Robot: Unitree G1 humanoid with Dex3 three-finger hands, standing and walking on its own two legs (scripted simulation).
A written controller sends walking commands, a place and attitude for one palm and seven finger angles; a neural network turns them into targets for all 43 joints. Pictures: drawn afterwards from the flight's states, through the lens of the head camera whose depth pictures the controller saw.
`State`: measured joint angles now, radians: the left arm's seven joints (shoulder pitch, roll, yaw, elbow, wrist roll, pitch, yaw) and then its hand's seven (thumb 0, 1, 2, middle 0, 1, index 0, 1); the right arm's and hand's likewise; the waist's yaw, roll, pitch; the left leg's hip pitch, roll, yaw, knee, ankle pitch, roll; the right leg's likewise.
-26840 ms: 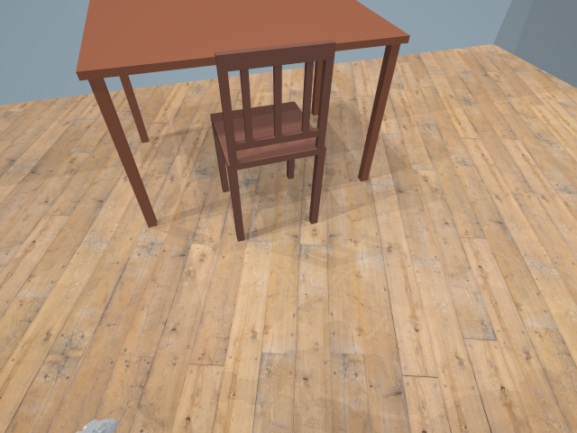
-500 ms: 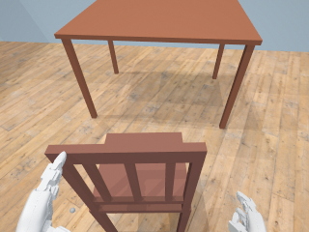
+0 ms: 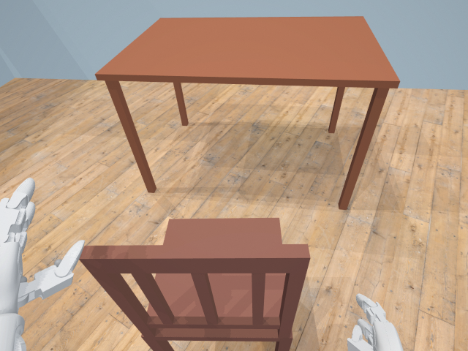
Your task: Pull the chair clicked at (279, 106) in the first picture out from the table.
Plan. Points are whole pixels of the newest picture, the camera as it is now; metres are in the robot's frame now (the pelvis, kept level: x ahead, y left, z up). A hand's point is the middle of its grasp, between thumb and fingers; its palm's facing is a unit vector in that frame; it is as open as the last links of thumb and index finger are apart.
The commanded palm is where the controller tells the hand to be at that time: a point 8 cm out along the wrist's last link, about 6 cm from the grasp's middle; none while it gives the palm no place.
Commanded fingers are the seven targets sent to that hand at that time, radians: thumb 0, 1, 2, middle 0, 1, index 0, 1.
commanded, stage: draw the hand back to the body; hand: left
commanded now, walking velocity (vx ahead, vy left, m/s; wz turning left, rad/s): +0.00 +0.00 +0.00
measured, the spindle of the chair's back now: (206, 297) +0.26 +0.11 -0.11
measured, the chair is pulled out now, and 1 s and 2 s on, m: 0.63 0.63 0.63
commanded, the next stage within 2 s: step back with the hand held close in 0.46 s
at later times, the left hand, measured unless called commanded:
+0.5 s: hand (57, 238) +0.20 +0.26 +0.17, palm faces +0.48 -0.75 -0.45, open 7.5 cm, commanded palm +0.15 +0.30 +0.18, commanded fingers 0.00 0.90 0.90 -0.20 -0.30 -0.20 -0.30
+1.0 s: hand (35, 270) +0.16 +0.27 +0.16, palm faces +0.37 -0.75 -0.55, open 7.5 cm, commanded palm +0.11 +0.31 +0.19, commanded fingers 0.00 0.90 0.90 -0.20 -0.30 -0.20 -0.30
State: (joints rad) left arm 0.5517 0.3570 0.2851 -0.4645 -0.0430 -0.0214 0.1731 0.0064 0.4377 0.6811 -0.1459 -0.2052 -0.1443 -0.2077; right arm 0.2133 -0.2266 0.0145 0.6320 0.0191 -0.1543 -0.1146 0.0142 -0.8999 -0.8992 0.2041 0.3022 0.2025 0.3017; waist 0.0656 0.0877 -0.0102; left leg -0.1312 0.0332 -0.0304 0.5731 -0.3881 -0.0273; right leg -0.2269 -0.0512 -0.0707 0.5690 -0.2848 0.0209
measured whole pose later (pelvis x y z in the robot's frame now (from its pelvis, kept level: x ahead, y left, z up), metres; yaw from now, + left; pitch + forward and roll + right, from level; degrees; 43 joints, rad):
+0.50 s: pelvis +0.02 +0.00 +0.01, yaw +0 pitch -3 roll -1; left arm 0.50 0.35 0.33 -0.46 -0.04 -0.02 0.16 0.02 0.88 0.90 -0.21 -0.30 -0.21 -0.30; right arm 0.18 -0.23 -0.01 0.68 0.01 -0.12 -0.10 0.01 -0.90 -0.90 0.20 0.30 0.20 0.30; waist 0.07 0.09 0.02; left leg -0.05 0.04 -0.02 0.47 -0.36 -0.03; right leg -0.15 -0.04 -0.07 0.48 -0.26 0.02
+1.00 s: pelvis -0.04 +0.01 +0.01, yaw -2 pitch -1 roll +1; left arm 0.59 0.43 0.39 -0.50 -0.03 -0.08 0.16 0.02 0.88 0.90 -0.21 -0.30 -0.21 -0.30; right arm 0.16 -0.20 -0.03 0.61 0.02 -0.02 -0.11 0.01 -0.90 -0.90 0.20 0.30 0.20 0.30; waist 0.02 0.02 0.05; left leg -0.20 0.00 0.01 0.49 -0.28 -0.01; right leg -0.30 -0.07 -0.03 0.49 -0.17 0.04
